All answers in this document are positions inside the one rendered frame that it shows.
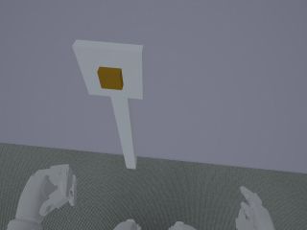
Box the robot left hand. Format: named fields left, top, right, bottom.
left=15, top=164, right=78, bottom=223

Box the panel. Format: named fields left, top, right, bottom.
left=72, top=39, right=144, bottom=170

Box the right robot shin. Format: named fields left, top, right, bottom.
left=174, top=221, right=184, bottom=226

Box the robot right hand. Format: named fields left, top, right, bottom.
left=235, top=186, right=275, bottom=230

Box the robot left forearm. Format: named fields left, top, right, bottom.
left=7, top=218, right=43, bottom=230

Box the button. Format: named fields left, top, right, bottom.
left=97, top=66, right=124, bottom=90

